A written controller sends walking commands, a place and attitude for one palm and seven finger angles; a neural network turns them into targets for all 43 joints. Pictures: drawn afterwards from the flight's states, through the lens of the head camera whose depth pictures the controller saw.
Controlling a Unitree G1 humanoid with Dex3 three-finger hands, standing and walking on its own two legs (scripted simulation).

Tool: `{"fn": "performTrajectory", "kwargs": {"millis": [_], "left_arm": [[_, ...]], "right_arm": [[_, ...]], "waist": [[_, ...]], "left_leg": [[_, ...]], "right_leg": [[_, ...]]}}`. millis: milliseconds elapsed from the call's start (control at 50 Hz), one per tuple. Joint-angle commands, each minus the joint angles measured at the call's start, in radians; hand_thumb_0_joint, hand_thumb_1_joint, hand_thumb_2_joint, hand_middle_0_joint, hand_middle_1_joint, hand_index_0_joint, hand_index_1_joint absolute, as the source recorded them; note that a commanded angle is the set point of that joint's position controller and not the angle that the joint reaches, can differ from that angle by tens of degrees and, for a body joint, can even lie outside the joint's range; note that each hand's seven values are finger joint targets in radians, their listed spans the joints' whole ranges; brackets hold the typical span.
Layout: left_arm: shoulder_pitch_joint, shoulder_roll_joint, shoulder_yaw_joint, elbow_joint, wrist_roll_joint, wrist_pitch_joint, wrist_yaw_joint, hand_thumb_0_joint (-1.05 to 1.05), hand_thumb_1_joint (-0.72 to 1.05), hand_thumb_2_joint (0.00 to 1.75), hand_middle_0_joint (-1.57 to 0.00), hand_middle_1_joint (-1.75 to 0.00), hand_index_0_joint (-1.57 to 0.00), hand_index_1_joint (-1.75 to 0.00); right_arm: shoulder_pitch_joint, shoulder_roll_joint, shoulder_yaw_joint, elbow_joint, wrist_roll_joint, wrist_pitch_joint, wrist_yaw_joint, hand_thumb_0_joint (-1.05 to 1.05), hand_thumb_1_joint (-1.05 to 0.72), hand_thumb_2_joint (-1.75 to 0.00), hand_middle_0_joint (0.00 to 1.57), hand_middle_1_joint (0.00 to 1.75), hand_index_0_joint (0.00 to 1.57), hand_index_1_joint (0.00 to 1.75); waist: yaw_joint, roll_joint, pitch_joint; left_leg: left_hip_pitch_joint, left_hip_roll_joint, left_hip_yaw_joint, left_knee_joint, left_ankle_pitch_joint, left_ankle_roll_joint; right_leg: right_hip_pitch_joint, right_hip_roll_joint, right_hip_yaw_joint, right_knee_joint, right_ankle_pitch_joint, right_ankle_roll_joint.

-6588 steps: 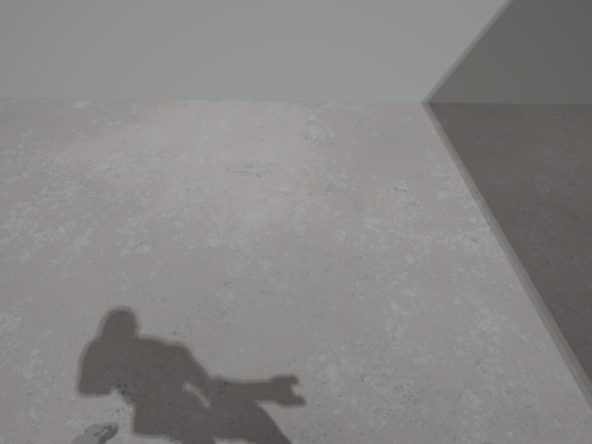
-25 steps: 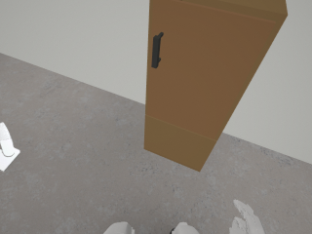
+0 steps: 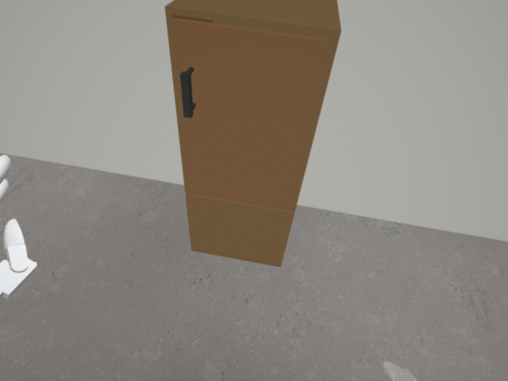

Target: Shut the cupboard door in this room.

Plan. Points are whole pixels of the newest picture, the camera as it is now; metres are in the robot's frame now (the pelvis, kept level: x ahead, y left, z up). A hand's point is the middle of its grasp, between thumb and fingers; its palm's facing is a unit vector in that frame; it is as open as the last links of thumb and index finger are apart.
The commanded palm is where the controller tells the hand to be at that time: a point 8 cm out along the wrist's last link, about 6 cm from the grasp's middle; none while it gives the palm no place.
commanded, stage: stop stepping back and stand still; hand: left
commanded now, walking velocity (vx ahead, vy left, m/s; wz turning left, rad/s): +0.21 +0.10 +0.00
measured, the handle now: (189, 92) +0.81 +0.21 +0.07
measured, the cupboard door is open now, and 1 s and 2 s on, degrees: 0 0 0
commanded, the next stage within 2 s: none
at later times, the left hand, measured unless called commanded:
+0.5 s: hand (25, 267) +0.19 +0.27 +0.17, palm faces +0.47 -0.75 -0.46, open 7.4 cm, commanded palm +0.14 +0.29 +0.18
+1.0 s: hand (0, 258) +0.21 +0.31 +0.16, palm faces +0.39 -0.80 -0.45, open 7.4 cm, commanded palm +0.15 +0.33 +0.18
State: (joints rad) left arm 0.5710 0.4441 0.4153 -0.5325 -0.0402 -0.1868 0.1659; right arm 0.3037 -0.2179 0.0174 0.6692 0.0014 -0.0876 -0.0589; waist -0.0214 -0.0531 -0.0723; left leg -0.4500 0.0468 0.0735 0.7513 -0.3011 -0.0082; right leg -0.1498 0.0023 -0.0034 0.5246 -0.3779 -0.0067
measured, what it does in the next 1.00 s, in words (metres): steps on the spot: left foot, then left foot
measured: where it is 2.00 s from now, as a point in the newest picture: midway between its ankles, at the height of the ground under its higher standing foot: outside the picture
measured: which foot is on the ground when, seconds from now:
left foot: up 0.00-0.04, down 0.06-0.30, up 0.32-0.56, down 0.58-1.00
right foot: down 0.00-1.00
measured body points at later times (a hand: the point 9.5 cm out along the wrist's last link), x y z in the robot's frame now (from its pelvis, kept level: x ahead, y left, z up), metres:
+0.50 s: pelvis +0.00 +0.00 +0.01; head -0.02 -0.01 +0.46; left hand +0.16 +0.30 +0.20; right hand +0.13 -0.24 -0.09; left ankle +0.04 +0.13 -0.70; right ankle -0.05 -0.08 -0.73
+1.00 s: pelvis +0.00 +0.04 +0.01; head +0.00 +0.06 +0.46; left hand +0.18 +0.35 +0.19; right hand +0.15 -0.19 -0.07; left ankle +0.05 +0.14 -0.73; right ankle -0.05 -0.08 -0.73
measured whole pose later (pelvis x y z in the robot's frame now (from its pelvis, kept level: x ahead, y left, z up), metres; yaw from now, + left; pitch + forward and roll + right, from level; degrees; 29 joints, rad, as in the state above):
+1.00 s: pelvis +0.00 +0.04 +0.01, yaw -2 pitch +1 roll -1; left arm 0.57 0.43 0.43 -0.46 -0.06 -0.17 0.16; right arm 0.24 -0.18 0.04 0.60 0.01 -0.08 -0.08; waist -0.01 -0.01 -0.03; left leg -0.32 0.04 0.09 0.51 -0.21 0.03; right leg -0.16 0.01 -0.03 0.45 -0.30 0.01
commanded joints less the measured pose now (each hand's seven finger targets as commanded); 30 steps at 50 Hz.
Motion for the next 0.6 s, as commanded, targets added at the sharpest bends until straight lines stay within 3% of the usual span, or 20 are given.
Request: {"fn": "performTrajectory", "kwargs": {"millis": [0,20,60,80,100,120,140,200,220,240,260,280,300,320,360,400,460,500,560,580], "left_arm": [[-0.114,0.172,0.137,-0.131,-0.002,-0.07,0.035,0.0,0.9,0.9,-0.2,-0.3,-0.2,-0.3],[-0.135,0.163,0.121,-0.128,0.0,-0.075,0.032,0.0,0.9,0.9,-0.2,-0.3,-0.2,-0.3],[-0.163,0.15,0.117,-0.123,0.007,-0.081,0.033,0.0,0.9,0.9,-0.2,-0.3,-0.2,-0.3],[-0.154,0.179,0.142,-0.112,0.009,-0.082,0.034,0.0,0.9,0.9,-0.2,-0.3,-0.2,-0.3],[-0.167,0.185,0.143,-0.112,0.018,-0.08,0.032,0.0,0.9,0.9,-0.2,-0.3,-0.2,-0.3],[-0.202,0.197,0.146,-0.135,0.022,-0.085,0.031,0.0,0.9,0.9,-0.2,-0.3,-0.2,-0.3],[-0.188,0.168,0.125,-0.135,0.021,-0.084,0.026,0.0,0.9,0.9,-0.2,-0.3,-0.2,-0.3],[-0.079,0.137,0.105,-0.148,0.012,-0.065,0.019,0.0,0.9,0.9,-0.2,-0.3,-0.2,-0.3],[-0.029,0.157,0.127,-0.148,0.009,-0.06,0.019,0.0,0.9,0.9,-0.2,-0.3,-0.2,-0.3],[0.0,0.147,0.12,-0.151,0.008,-0.055,0.017,0.0,0.9,0.9,-0.2,-0.3,-0.2,-0.3],[0.004,0.169,0.142,-0.145,0.011,-0.052,0.018,0.0,0.9,0.9,-0.2,-0.3,-0.2,-0.3],[-0.009,0.192,0.165,-0.138,0.011,-0.049,0.019,0.0,0.9,0.9,-0.2,-0.3,-0.2,-0.3],[-0.06,0.203,0.166,-0.149,0.004,-0.054,0.024,0.0,0.9,0.9,-0.2,-0.3,-0.2,-0.3],[-0.084,0.213,0.186,-0.13,0.005,-0.061,0.029,0.0,0.9,0.9,-0.2,-0.3,-0.2,-0.3],[-0.058,0.165,0.149,-0.06,0.002,-0.071,0.025,0.0,0.9,0.9,-0.2,-0.3,-0.2,-0.3],[-0.114,0.166,0.139,-0.012,0.013,-0.083,0.027,0.0,0.9,0.9,-0.2,-0.3,-0.2,-0.3],[-0.184,0.133,0.085,0.002,0.018,-0.078,0.026,0.0,0.9,0.9,-0.2,-0.3,-0.2,-0.3],[-0.202,0.121,0.063,-0.025,0.013,-0.069,0.023,0.0,0.9,0.9,-0.2,-0.3,-0.2,-0.3],[-0.194,0.133,0.067,-0.122,0.01,-0.068,0.021,0.0,0.9,0.9,-0.2,-0.3,-0.2,-0.3],[-0.204,0.146,0.075,-0.153,0.008,-0.073,0.02,0.0,0.9,0.9,-0.2,-0.3,-0.2,-0.3]], "right_arm": [[-0.131,-0.104,-0.051,-0.16,0.0,-0.068,-0.03,0.0,-0.9,-0.9,0.2,0.3,0.2,0.3],[-0.126,-0.129,-0.068,-0.161,0.004,-0.075,-0.039,0.0,-0.9,-0.9,0.2,0.3,0.2,0.3],[-0.133,-0.16,-0.072,-0.177,0.006,-0.081,-0.044,0.0,-0.9,-0.9,0.2,0.3,0.2,0.3],[-0.133,-0.141,-0.06,-0.165,-0.005,-0.086,-0.048,0.0,-0.9,-0.9,0.2,0.3,0.2,0.3],[-0.13,-0.13,-0.056,-0.166,-0.018,-0.088,-0.051,0.0,-0.9,-0.9,0.2,0.3,0.2,0.3],[-0.134,-0.126,-0.061,-0.164,-0.021,-0.096,-0.048,0.0,-0.9,-0.9,0.2,0.3,0.2,0.3],[-0.13,-0.124,-0.064,-0.161,-0.023,-0.099,-0.043,0.0,-0.9,-0.9,0.2,0.3,0.2,0.3],[-0.136,-0.122,-0.064,-0.167,-0.011,-0.101,-0.028,0.0,-0.9,-0.9,0.2,0.3,0.2,0.3],[-0.138,-0.121,-0.063,-0.172,-0.01,-0.095,-0.027,0.0,-0.9,-0.9,0.2,0.3,0.2,0.3],[-0.14,-0.111,-0.061,-0.179,-0.009,-0.082,-0.022,0.0,-0.9,-0.9,0.2,0.3,0.2,0.3],[-0.143,-0.104,-0.063,-0.186,-0.014,-0.065,-0.019,0.0,-0.9,-0.9,0.2,0.3,0.2,0.3],[-0.14,-0.1,-0.066,-0.187,-0.018,-0.048,-0.015,0.0,-0.9,-0.9,0.2,0.3,0.2,0.3],[-0.144,-0.104,-0.066,-0.178,-0.012,-0.048,-0.009,0.0,-0.9,-0.9,0.2,0.3,0.2,0.3],[-0.138,-0.115,-0.071,-0.165,-0.009,-0.054,-0.007,0.0,-0.9,-0.9,0.2,0.3,0.2,0.3],[-0.111,-0.099,-0.057,-0.153,-0.006,-0.053,-0.008,0.0,-0.9,-0.9,0.2,0.3,0.2,0.3],[-0.129,-0.083,-0.039,-0.142,-0.01,-0.052,-0.017,0.0,-0.9,-0.9,0.2,0.3,0.2,0.3],[-0.163,-0.079,-0.04,-0.148,-0.008,-0.069,-0.032,0.0,-0.9,-0.9,0.2,0.3,0.2,0.3],[-0.154,-0.088,-0.046,-0.149,-0.007,-0.077,-0.031,0.0,-0.9,-0.9,0.2,0.3,0.2,0.3],[-0.152,-0.119,-0.064,-0.174,0.006,-0.075,-0.032,0.0,-0.9,-0.9,0.2,0.3,0.2,0.3],[-0.155,-0.125,-0.066,-0.185,0.013,-0.069,-0.031,0.0,-0.9,-0.9,0.2,0.3,0.2,0.3]], "waist": [[-0.008,0.072,0.041],[-0.013,0.136,0.071],[-0.002,0.289,0.107],[-0.011,0.364,0.098],[-0.011,0.352,0.119],[0.0,0.307,0.118],[0.003,0.261,0.102],[0.011,0.237,0.02],[0.012,0.217,-0.011],[0.004,0.184,-0.013],[0.005,0.084,-0.004],[0.011,-0.055,0.019],[0.027,-0.116,0.057],[0.01,-0.092,0.062],[-0.005,-0.044,0.071],[0.002,-0.031,0.063],[0.027,-0.047,0.063],[0.026,-0.057,0.034],[0.026,0.052,-0.056],[0.028,0.07,-0.081]], "left_leg": [[0.203,-0.015,0.006,-0.245,0.04,0.02],[0.239,0.03,-0.072,-0.294,-0.024,0.037],[0.203,0.177,-0.338,-0.463,-0.229,0.104],[0.168,0.231,-0.436,-0.579,-0.369,0.116],[0.077,0.252,-0.461,-0.648,-0.423,0.114],[0.024,0.243,-0.44,-0.657,-0.437,0.114],[0.003,0.225,-0.373,-0.642,-0.396,0.109],[0.028,0.144,-0.183,-0.554,-0.312,0.065],[0.025,0.107,-0.142,-0.499,-0.296,0.048],[-0.012,0.076,-0.11,-0.416,-0.271,0.034],[-0.075,0.03,-0.069,-0.239,-0.235,0.019],[-0.13,-0.017,-0.031,-0.007,-0.147,0.004],[-0.19,-0.025,-0.053,0.153,-0.124,-0.005],[-0.188,-0.022,-0.079,0.236,-0.115,-0.011],[-0.202,0.006,-0.097,0.216,-0.038,-0.015],[-0.115,0.009,-0.045,0.074,-0.003,-0.009],[0.045,-0.025,0.015,-0.101,0.043,0.011],[0.17,-0.038,0.026,-0.224,0.139,0.021],[0.365,0.066,-0.064,-0.282,0.463,0.066],[0.397,0.095,-0.091,-0.265,0.547,0.077]], "right_leg": [[-0.178,-0.162,0.101,-0.113,0.06,-0.09],[-0.235,-0.131,0.078,-0.064,-0.042,-0.071],[-0.279,0.01,0.008,0.102,-0.084,-0.02],[-0.264,0.034,-0.042,0.216,-0.116,-0.005],[-0.22,0.022,-0.024,0.308,-0.129,-0.006],[-0.171,0.021,-0.019,0.323,-0.115,-0.011],[-0.113,0.023,-0.04,0.273,-0.107,-0.014],[0.041,0.039,-0.104,0.007,-0.048,-0.015],[0.082,0.03,-0.091,-0.06,-0.032,-0.022],[0.1,-0.004,-0.038,-0.11,-0.038,-0.043],[0.08,-0.099,0.125,-0.182,-0.133,-0.094],[0.013,-0.259,0.377,-0.31,-0.266,-0.168],[-0.025,-0.362,0.491,-0.377,-0.234,-0.217],[-0.063,-0.359,0.482,-0.372,-0.163,-0.213],[0.005,-0.311,0.328,-0.27,0.174,-0.204],[0.007,-0.244,0.173,-0.203,0.404,-0.161],[-0.014,-0.207,0.137,-0.165,0.525,-0.117],[-0.03,-0.176,0.111,-0.134,0.553,-0.063],[-0.065,-0.091,0.053,0.003,0.563,0.038],[-0.079,-0.067,0.042,0.02,0.522,0.051]]}}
